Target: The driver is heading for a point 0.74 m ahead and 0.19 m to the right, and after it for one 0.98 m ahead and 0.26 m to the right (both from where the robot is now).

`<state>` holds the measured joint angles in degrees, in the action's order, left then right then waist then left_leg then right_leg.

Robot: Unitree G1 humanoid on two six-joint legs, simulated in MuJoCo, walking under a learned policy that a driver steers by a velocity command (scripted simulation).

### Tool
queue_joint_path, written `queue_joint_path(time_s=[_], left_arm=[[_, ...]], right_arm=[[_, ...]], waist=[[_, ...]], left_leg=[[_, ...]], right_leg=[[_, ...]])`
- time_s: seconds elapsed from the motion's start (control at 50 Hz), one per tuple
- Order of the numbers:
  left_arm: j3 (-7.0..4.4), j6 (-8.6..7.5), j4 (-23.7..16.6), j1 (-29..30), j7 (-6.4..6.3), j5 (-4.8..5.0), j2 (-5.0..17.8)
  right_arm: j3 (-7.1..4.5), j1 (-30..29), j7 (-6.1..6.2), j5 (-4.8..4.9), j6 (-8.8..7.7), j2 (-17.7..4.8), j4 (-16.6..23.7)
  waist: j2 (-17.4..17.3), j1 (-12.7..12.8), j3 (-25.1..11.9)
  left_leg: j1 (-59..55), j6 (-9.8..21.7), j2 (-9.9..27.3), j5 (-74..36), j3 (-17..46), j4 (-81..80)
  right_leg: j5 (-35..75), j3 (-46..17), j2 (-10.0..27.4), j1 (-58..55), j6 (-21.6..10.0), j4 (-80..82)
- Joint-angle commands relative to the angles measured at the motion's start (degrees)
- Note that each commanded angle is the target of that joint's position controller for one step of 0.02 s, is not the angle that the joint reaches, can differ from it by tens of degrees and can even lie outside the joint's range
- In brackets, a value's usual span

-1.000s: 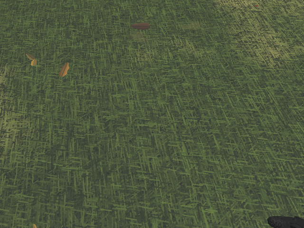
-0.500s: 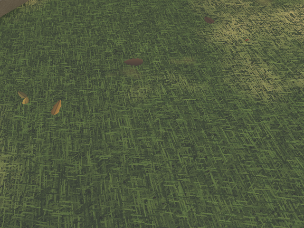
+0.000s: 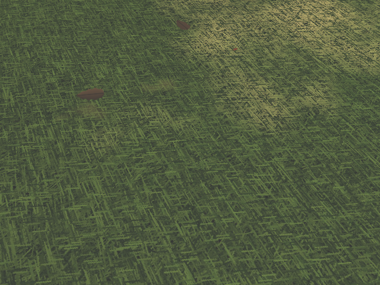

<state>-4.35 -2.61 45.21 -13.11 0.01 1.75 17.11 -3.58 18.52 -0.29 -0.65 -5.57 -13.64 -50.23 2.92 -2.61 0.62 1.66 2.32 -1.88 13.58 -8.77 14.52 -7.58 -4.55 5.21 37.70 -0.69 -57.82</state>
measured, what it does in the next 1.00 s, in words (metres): walks ahead, turning right: right foot, then left foot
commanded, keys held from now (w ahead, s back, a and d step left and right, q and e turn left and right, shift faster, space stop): w+e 0.66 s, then w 0.34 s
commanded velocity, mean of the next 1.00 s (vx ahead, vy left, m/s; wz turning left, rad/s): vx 0.49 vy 0.00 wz -0.47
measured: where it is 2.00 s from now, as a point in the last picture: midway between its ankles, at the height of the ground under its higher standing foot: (266, 177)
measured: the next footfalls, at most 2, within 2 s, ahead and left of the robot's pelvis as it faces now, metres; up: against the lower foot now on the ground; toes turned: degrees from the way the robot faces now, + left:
right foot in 0.24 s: +0.30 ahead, -0.14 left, +0.00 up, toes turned -11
left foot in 0.74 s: +0.62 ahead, -0.02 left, +0.00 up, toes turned -28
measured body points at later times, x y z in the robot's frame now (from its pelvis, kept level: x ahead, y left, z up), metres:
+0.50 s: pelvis +0.27 -0.07 +0.00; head +0.30 -0.09 +0.45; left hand +0.43 +0.18 -0.10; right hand +0.38 -0.38 -0.09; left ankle +0.43 +0.10 -0.67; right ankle +0.26 -0.13 -0.74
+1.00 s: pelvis +0.56 -0.10 +0.00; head +0.58 -0.10 +0.45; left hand +0.83 +0.05 -0.10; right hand +0.45 -0.35 -0.12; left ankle +0.59 +0.00 -0.74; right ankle +0.55 -0.27 -0.68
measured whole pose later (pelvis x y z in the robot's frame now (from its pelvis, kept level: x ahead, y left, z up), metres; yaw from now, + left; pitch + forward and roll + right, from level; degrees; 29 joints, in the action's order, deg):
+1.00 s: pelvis +0.56 -0.10 +0.00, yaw -28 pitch +1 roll +1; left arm -3.0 -3.1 38.3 -11.1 -0.1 0.4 16.5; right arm -2.8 20.2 -1.0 0.3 -5.3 -14.8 -48.4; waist 2.6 -3.7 1.2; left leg 8.3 2.7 -2.9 10.4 -0.8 17.2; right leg -13.4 -3.0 4.2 34.7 -0.2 -53.3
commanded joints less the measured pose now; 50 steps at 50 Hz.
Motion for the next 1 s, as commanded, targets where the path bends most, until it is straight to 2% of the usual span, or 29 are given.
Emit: queue_joint_path(time_s=[0.02, 0.12, 0.16, 0.2, 0.22, 0.24, 0.26, 0.28, 0.3, 0.32, 0.34, 0.36, 0.38, 0.44, 0.5, 0.56, 0.62, 0.66, 0.7, 0.72, 0.74, 0.76, 0.78, 0.8, 0.82, 0.84, 0.86, 0.9, 1.0], left_arm=[[0.61, -0.48, -5.49, 3.92, 0.99, -0.35, 0.20], [1.36, -0.46, -10.46, 12.87, 3.16, -0.31, -0.32], [0.72, -0.31, -11.83, 12.93, 3.77, -0.26, 1.12], [-0.77, 0.19, -11.61, 7.78, 3.93, -0.22, 3.91], [-2.16, 0.45, -10.17, 0.84, 3.65, -0.12, 6.42], [-4.07, 0.95, -7.76, -8.87, 2.63, -0.13, 9.66], [-5.23, 1.22, -7.01, -11.34, 1.44, 0.00, 15.74], [-4.33, 0.25, -9.24, -11.35, 1.66, -0.31, 14.62], [-3.15, -0.46, -8.78, -10.22, 1.92, -0.98, 10.51], [-2.70, -1.03, -8.73, -6.84, 1.94, -0.94, 9.23], [-2.17, -1.26, -9.40, -2.54, 1.89, -0.81, 7.63], [-1.66, -1.42, -10.31, 0.29, 1.70, -1.37, 6.22], [-1.45, -1.47, -10.94, 1.44, 1.55, -1.77, 5.73], [-1.76, -1.85, -10.30, 0.24, 0.72, -1.16, 6.96], [-2.06, -1.46, -9.22, -2.64, -0.32, -0.97, 8.10], [-2.22, -0.93, -8.22, -5.08, -0.74, -0.62, 8.72], [-2.27, -0.53, -7.11, -7.37, -0.86, -0.21, 8.49], [-2.24, -0.16, -6.96, -7.52, -1.13, -0.27, 8.10], [-2.08, 0.23, -6.83, -6.65, -1.23, -0.63, 7.34], [-1.35, 0.22, -6.79, -6.98, -1.11, -0.89, 5.30], [-0.02, 0.09, -7.36, -7.78, -0.85, -1.60, 2.00], [0.89, -0.47, -7.98, -16.23, -0.80, 0.14, -0.99], [0.27, -0.73, -6.79, -16.11, -1.09, 0.78, 4.30], [-0.57, -0.72, -7.33, -9.49, -1.07, 0.63, 7.57], [-0.49, -0.74, -8.30, -5.07, -1.21, -0.20, 7.43], [-0.47, -1.09, -9.25, -1.99, -1.07, -1.10, 6.67], [-0.48, -1.25, -9.53, -1.68, -0.73, -1.24, 5.79], [-0.02, -1.19, -9.25, -2.72, -0.30, -1.04, 3.68], [1.48, -1.57, -11.56, 4.83, 0.19, -1.52, 0.79]], right_arm=[[-1.71, -4.39, 0.69, 0.11, -0.78, -8.63, 3.38], [-2.21, 0.26, 1.19, 1.29, 0.50, -10.82, 1.22], [-2.52, 0.23, 1.35, 1.52, 1.38, -12.27, 1.17], [-3.02, -0.23, 1.85, 1.63, 2.46, -14.22, 1.65], [-3.13, -0.81, 2.06, 1.72, 2.93, -14.83, 1.95], [-2.75, -1.64, 2.30, 1.68, 2.85, -14.42, 2.61], [-0.32, 3.70, 1.49, -0.75, 1.90, -6.39, 5.15], [0.58, 2.60, 0.48, 0.40, -0.71, -6.53, 6.83], [-0.81, -5.84, -0.17, 2.86, -2.23, -11.21, 8.73], [-0.52, -7.99, -0.17, 3.31, -2.96, -10.80, 9.98], [-0.55, -7.48, 0.32, 2.10, -3.02, -10.27, 9.05], [-0.98, -5.98, 0.54, 1.20, -2.45, -10.75, 8.48], [-1.16, -4.84, 0.44, 0.84, -1.59, -10.80, 8.38], [-0.81, -5.97, 0.70, -0.43, 0.08, -8.69, 9.32], [-0.11, -13.44, 0.86, -0.40, 0.23, -7.14, 11.67], [0.39, -19.44, 0.17, 0.26, -0.32, -6.31, 13.20], [-0.02, -22.16, -0.65, 1.04, -1.04, -7.91, 14.45], [-0.65, -21.52, -1.14, 1.16, -1.58, -9.40, 14.53], [-1.30, -16.25, -1.26, 1.17, -2.13, -10.29, 13.06], [-2.08, -10.92, -0.99, 0.61, -2.43, -11.52, 11.61], [-2.74, -3.07, -0.64, -0.40, -2.66, -14.07, 10.83], [-4.16, 3.30, -0.90, -0.94, -1.91, -19.04, 8.16], [-3.20, 3.51, -1.50, 0.98, -1.72, -14.13, 7.95], [-2.19, 0.71, -1.35, 1.31, -1.41, -10.54, 8.57], [-1.67, -2.16, -1.20, 0.68, -0.97, -9.49, 9.10], [-1.26, -3.87, -1.11, 0.35, -0.67, -8.43, 8.78], [-0.77, -4.55, -0.91, -0.13, -0.72, -7.55, 8.60], [-0.55, -4.05, -0.84, 0.30, -0.91, -7.07, 7.80], [-1.35, -1.62, -0.34, 1.34, -0.55, -10.96, 5.69]], waist=[[-6.04, 0.77, 4.59], [-4.51, -1.64, 6.40], [-5.69, -0.11, 4.56], [-8.23, 3.79, -0.35], [-8.35, 7.77, -4.22], [-6.11, 13.00, -8.62], [9.12, 8.23, -13.94], [7.91, 7.93, -23.94], [2.27, 10.55, -17.40], [-0.33, 8.14, -9.78], [-4.37, 5.00, -5.57], [-3.30, 2.76, -3.86], [-2.12, 1.42, -3.34], [-1.66, 0.95, -2.05], [-0.33, 3.53, -0.06], [1.25, 6.11, 0.29], [2.01, 6.90, 0.21], [3.07, 6.00, -0.23], [5.00, 3.30, -1.35], [4.51, 0.90, -4.34], [-0.66, -2.25, -11.86], [-20.17, 0.67, -18.20], [-17.49, -0.70, -15.38], [-11.57, -2.10, -7.88], [-7.36, -1.50, -4.32], [-6.23, -0.76, -1.05], [-7.38, 0.69, -0.56], [-9.10, 1.71, -1.07], [-7.37, -0.04, 0.47]], left_leg=[[2.11, 6.85, 15.11, -18.35, 4.79, -8.28], [-4.22, 5.93, 17.26, -24.47, -0.39, -6.20], [-7.51, 4.87, 17.79, -38.92, -2.32, -1.26], [-9.38, 3.84, 17.72, -57.23, -3.60, 9.60], [-6.63, 2.99, 17.03, -59.43, -4.00, 19.45], [3.16, 0.94, 14.78, -51.00, -4.50, 33.90], [27.83, -2.37, 6.55, 0.14, -3.26, 56.08], [39.08, -2.76, -1.13, 21.75, 10.95, 67.61], [44.40, -1.44, 2.29, 16.21, 15.09, 68.04], [44.49, -0.47, 4.70, 10.61, 14.43, 63.25], [41.06, -0.81, 7.03, 7.24, 14.20, 58.09], [36.79, -1.40, 8.61, 4.94, 14.47, 54.37], [33.73, -2.10, 9.23, 3.67, 14.54, 52.69], [32.22, -5.24, 8.73, -0.52, 12.61, 45.82], [32.88, -6.72, 6.95, -11.29, 12.24, 32.63], [28.59, -6.70, 3.98, -19.07, 11.80, 21.17], [27.31, -5.84, 2.96, -18.39, 13.47, 16.35], [25.89, -4.59, 2.59, -14.03, 14.39, 14.16], [20.34, -2.39, 2.55, -10.68, 12.68, 12.44], [12.16, -0.49, 2.92, -10.44, 12.05, 10.89], [-1.56, 3.32, 11.30, -7.65, 20.26, 11.86], [-19.63, 13.35, 22.86, 5.86, 47.22, 6.00], [-19.77, 13.86, 24.55, 19.64, 56.18, 1.78], [-13.59, 11.52, 22.30, 19.11, 48.12, 1.07], [-7.43, 10.00, 19.85, 12.63, 40.61, 0.90], [-2.08, 9.87, 17.66, 5.80, 35.55, -0.17], [1.11, 9.32, 15.86, 0.80, 31.74, -1.24], [3.33, 9.82, 14.14, -5.17, 27.48, -3.10], [4.53, 10.50, 13.62, -13.25, 19.83, -6.39]], right_leg=[[7.70, 0.76, 1.36, 3.42, 0.46, 9.73], [9.19, 5.82, 0.03, 2.59, -2.02, 20.35], [5.27, 8.33, -2.50, -0.88, -4.03, 21.89], [-0.68, 11.31, -6.70, -9.49, -6.60, 21.18], [-1.26, 11.60, -8.76, -19.25, -8.36, 22.53], [0.48, 8.28, -8.95, -35.40, -10.72, 26.04], [-2.26, -17.18, 5.79, -57.38, -18.41, 26.22], [-13.72, -44.99, 14.81, -64.55, -26.36, 37.68], [-12.99, -38.60, 12.89, -59.98, -21.83, 41.56], [-8.70, -30.62, 10.74, -50.89, -19.50, 42.19], [-2.38, -24.19, 8.00, -41.85, -17.57, 42.56], [2.85, -19.87, 5.93, -35.48, -16.66, 43.47], [5.20, -18.06, 4.56, -31.46, -16.37, 44.69], [11.24, -13.06, 2.61, -24.54, -16.77, 46.12], [8.12, -10.17, -0.08, -22.42, -14.52, 45.77], [2.26, -10.24, -1.17, -21.59, -12.14, 44.55], [-0.94, -14.63, 0.79, -25.28, -11.65, 40.88], [-1.20, -18.32, 2.21, -28.71, -11.03, 37.28], [2.38, -19.09, 2.71, -30.28, -9.86, 33.37], [6.60, -17.18, 0.07, -29.56, -8.28, 27.56], [1.47, -13.04, -3.21, -23.98, -6.15, 12.62], [-21.03, -5.31, -12.03, -3.61, -1.44, -6.38], [-25.19, -7.33, -9.09, 5.16, -0.74, -14.66], [-20.08, -7.36, -7.04, 7.61, -0.69, -16.92], [-16.22, -5.00, -5.07, 6.43, -0.64, -16.04], [-13.35, -4.29, -3.53, 5.76, -0.65, -12.65], [-11.25, -3.67, -1.73, 3.13, -0.82, -9.82], [-10.21, -1.50, -0.64, 0.47, -0.41, -5.49], [-0.28, 1.57, 0.38, 0.30, 1.04, 11.24]])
